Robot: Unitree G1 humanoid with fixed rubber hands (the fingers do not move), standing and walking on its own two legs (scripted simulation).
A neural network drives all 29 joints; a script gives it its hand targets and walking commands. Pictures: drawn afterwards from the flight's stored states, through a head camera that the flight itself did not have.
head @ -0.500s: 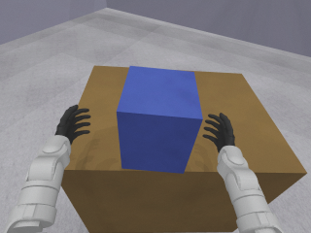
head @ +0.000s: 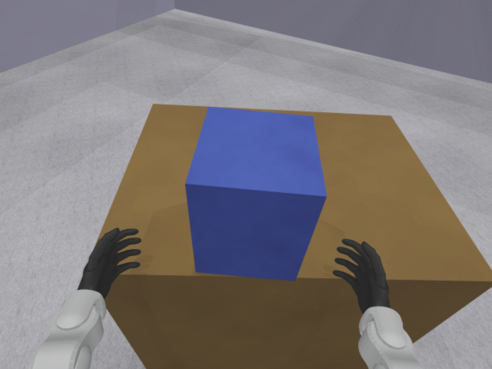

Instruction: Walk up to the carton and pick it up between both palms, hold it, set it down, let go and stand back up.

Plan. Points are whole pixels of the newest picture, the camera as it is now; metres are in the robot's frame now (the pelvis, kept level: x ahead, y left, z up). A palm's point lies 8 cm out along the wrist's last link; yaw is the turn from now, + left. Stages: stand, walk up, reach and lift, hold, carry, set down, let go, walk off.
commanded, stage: set down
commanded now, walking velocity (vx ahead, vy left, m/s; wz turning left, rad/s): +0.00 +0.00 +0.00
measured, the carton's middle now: (252, 196) +0.44 +0.03 +0.05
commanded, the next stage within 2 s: let go in 1.10 s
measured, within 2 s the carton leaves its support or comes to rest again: neither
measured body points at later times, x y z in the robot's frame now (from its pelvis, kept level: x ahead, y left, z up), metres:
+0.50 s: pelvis +0.02 +0.00 +0.00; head +0.02 +0.00 +0.45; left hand +0.21 +0.25 -0.02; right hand +0.23 -0.19 -0.02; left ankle +0.01 +0.12 -0.75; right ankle -0.01 -0.13 -0.75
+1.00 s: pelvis +0.02 -0.01 +0.00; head +0.02 +0.00 +0.45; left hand +0.17 +0.24 -0.08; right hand +0.19 -0.22 -0.08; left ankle +0.01 +0.12 -0.75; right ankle -0.01 -0.13 -0.75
